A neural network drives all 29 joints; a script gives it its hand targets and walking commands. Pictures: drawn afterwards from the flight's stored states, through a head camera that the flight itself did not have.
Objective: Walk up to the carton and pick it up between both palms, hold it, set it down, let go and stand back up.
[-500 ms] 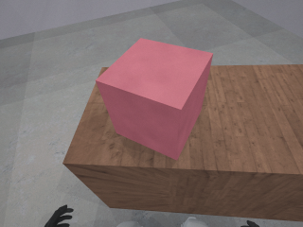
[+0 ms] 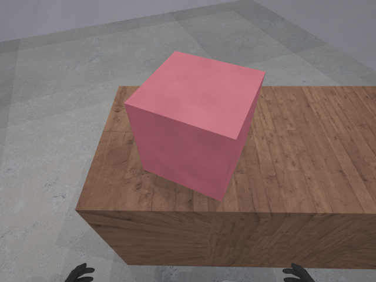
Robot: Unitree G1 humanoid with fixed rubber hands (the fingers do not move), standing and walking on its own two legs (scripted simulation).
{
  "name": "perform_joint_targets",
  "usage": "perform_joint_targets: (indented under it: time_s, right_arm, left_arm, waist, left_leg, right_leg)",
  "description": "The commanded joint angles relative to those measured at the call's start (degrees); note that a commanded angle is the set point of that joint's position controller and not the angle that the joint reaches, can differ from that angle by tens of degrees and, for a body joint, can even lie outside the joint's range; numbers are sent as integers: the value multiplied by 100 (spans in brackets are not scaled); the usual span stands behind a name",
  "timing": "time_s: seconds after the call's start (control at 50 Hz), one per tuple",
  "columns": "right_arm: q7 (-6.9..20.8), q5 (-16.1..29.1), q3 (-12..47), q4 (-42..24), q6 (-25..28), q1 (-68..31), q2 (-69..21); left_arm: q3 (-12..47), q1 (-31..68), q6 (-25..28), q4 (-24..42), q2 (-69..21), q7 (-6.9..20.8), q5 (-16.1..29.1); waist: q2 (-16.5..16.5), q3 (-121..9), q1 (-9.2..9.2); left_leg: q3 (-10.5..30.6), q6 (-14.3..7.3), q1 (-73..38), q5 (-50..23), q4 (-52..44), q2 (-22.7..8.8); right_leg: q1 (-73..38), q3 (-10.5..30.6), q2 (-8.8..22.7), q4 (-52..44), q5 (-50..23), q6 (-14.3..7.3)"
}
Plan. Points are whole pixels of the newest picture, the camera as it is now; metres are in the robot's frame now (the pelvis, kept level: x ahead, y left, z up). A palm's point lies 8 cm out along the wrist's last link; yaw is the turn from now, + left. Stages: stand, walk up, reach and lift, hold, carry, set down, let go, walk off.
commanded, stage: walk up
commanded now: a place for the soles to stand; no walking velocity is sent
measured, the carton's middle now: (198, 125) +0.50 -0.03 +0.03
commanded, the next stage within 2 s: reach and lift in 1.54 s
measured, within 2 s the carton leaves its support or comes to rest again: neither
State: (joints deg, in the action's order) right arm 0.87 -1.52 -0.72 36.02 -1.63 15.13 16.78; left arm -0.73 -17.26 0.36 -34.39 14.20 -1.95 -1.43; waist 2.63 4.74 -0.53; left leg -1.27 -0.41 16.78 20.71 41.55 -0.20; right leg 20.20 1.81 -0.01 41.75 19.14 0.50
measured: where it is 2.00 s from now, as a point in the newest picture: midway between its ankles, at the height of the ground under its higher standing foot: outside the picture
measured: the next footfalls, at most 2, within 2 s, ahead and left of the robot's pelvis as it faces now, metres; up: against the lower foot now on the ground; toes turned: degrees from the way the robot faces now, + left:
none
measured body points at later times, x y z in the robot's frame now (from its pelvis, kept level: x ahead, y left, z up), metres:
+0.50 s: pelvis +0.01 +0.02 +0.00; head +0.01 +0.00 +0.45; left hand +0.15 +0.27 -0.08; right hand +0.12 -0.25 -0.10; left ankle +0.00 +0.11 -0.71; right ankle +0.04 -0.13 -0.71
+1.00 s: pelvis +0.01 +0.00 +0.01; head +0.02 -0.01 +0.46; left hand +0.18 +0.24 -0.08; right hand +0.11 -0.27 -0.10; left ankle +0.00 +0.11 -0.71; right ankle +0.04 -0.13 -0.71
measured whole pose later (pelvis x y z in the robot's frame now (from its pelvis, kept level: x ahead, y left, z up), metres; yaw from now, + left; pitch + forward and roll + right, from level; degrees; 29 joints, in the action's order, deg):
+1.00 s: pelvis +0.01 +0.00 +0.01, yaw -8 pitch -3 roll +1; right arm 0.0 -0.7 0.7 35.9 -1.0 15.0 17.4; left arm -0.5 -15.0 -0.7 -35.5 15.0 -0.1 -0.7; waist 0.9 2.8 -0.3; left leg -8.4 -0.7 11.9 22.9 37.4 -2.4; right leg 19.0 8.6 -2.9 39.1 17.4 1.1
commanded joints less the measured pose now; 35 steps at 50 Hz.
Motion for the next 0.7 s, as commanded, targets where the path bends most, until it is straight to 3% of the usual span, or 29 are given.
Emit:
perform_joint_targets:
  time_s: [0.0,0.02,0.04,0.06,0.1,0.14,0.24,0.42,0.58,0.66,0.68]
  right_arm:
    - [-14,20,-217,-467,160,-106,889]
    - [19,27,-167,-482,135,-187,817]
    - [43,49,-110,-512,123,-228,716]
    - [43,65,-93,-543,117,-200,701]
    - [21,34,-108,-517,119,-82,774]
    - [27,28,-119,-530,133,-87,849]
    - [29,59,-95,-556,112,-114,825]
    - [45,32,-94,-539,59,-93,832]
    - [51,10,-106,-504,42,53,838]
    - [44,9,-115,-505,47,39,865]
    - [-38,72,-79,-506,143,95,813]
  left_arm:
    - [-233,-96,-19,482,542,92,88]
    - [-248,-135,-17,450,608,73,69]
    - [-267,-97,28,472,723,71,40]
    - [-303,-23,61,488,829,78,16]
    - [-320,-52,87,479,892,92,32]
    - [-288,-39,90,483,827,82,44]
    - [-286,-55,74,444,847,62,36]
    - [-326,-107,91,468,919,33,26]
    - [-351,-59,99,523,1008,26,16]
    - [-354,-61,83,541,991,19,27]
    - [-294,165,19,521,894,97,43]
  waist:
    - [-24,-487,53]
    - [-174,-219,110]
    - [-188,-70,119]
    - [-129,-34,73]
    - [-41,-138,18]
    - [58,-246,11]
    - [-88,-250,-21]
    - [-181,-293,-41]
    - [-472,-398,-93]
    - [-415,-460,-63]
    - [-632,-447,-13]
  left_leg:
    - [1606,-958,178,-549,-1773,-1351]
    - [1591,-900,604,-250,-1777,-1316]
    - [1307,-703,894,-241,-1736,-1097]
    - [966,-494,876,-355,-1655,-836]
    - [784,-305,430,-619,-1479,-629]
    - [830,-335,181,-752,-1534,-692]
    - [728,-429,248,-588,-1642,-788]
    - [482,-413,124,-394,-1414,-650]
    - [316,-332,-172,-599,-1148,-549]
    - [321,-381,-179,-792,-1234,-639]
    - [578,-416,-173,-963,-1556,-963]
  right_leg:
    - [-257,10,-58,-218,140,-91]
    - [-526,94,21,-499,69,-106]
    - [-713,322,149,-738,-219,-182]
    - [-721,506,252,-771,-542,-262]
    - [-419,695,363,-753,-777,-351]
    - [-329,530,273,-695,-793,-298]
    - [-443,409,171,-632,-846,-199]
    - [-297,725,268,-653,-1048,-307]
    - [-69,1114,399,-794,-1166,-419]
    - [-165,964,292,-622,-1332,-371]
    - [-180,777,155,-496,-1660,-247]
